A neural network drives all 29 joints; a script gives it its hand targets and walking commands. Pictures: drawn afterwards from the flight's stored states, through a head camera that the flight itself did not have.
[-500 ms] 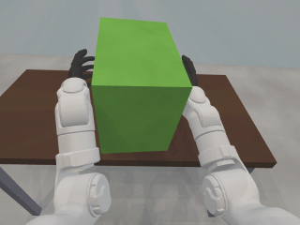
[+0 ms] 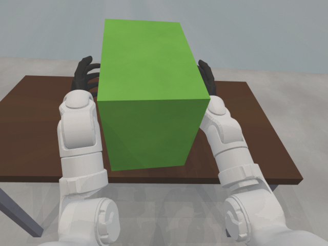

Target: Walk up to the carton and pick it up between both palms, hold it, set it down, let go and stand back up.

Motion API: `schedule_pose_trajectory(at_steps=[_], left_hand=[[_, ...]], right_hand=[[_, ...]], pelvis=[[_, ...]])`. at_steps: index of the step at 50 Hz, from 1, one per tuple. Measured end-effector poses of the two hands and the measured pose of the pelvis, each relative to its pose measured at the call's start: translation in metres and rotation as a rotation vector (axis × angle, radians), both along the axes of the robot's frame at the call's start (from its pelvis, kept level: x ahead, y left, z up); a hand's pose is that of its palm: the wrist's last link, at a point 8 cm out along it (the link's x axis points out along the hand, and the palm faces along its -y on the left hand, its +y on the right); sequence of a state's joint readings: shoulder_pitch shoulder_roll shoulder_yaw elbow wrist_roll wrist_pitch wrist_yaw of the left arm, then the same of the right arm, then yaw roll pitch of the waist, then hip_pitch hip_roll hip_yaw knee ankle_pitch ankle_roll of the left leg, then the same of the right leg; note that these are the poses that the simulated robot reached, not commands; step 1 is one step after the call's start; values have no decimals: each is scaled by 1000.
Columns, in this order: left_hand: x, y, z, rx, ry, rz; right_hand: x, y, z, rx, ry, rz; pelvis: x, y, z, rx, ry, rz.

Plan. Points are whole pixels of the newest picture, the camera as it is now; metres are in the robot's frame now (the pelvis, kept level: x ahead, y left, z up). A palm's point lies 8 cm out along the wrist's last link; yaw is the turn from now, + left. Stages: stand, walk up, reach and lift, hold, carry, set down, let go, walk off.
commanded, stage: hold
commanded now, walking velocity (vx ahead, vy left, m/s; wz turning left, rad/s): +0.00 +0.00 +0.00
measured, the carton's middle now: (146, 95) +0.40 +0.01 +0.19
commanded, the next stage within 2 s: none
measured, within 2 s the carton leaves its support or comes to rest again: neither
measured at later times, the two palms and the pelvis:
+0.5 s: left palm (82, 94) +0.35 +0.14 +0.24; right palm (207, 98) +0.36 -0.13 +0.21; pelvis -0.01 +0.00 +0.00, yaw +0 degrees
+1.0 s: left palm (82, 94) +0.36 +0.14 +0.23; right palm (205, 98) +0.36 -0.13 +0.20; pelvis -0.01 +0.00 +0.00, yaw +0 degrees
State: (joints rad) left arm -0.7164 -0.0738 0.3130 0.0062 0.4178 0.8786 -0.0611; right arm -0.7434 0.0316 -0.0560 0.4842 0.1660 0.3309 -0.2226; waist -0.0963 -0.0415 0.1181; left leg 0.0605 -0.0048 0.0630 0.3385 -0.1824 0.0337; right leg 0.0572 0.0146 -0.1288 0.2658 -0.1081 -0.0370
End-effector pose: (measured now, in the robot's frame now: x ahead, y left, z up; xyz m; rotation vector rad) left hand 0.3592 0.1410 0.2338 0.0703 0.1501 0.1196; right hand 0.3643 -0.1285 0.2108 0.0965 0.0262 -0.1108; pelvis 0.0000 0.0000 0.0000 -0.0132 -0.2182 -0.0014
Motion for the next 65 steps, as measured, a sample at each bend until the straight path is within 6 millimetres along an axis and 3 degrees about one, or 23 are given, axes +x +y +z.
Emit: schedule_pose_trajectory(at_steps=[13,28,49,58,65], left_hand=[[-6,-3,5,-12,-5,-1],[-4,-1,2,-8,24,-1],[0,0,-3,3,28,-7],[6,-1,5,1,3,1],[2,0,-2,-11,11,-1]], right_hand=[[-7,-3,6,-7,-5,-5],[-6,-1,-3,-7,25,-6],[-3,0,-8,-6,27,-12],[5,0,2,-17,1,-5],[2,0,-1,-19,8,-1]], pelvis=[[-3,-2,0,2,-11,-3],[-11,-4,0,9,-2,4],[-8,0,0,4,1,-1],[-1,0,0,0,-2,5],[1,0,0,-2,-13,3]])
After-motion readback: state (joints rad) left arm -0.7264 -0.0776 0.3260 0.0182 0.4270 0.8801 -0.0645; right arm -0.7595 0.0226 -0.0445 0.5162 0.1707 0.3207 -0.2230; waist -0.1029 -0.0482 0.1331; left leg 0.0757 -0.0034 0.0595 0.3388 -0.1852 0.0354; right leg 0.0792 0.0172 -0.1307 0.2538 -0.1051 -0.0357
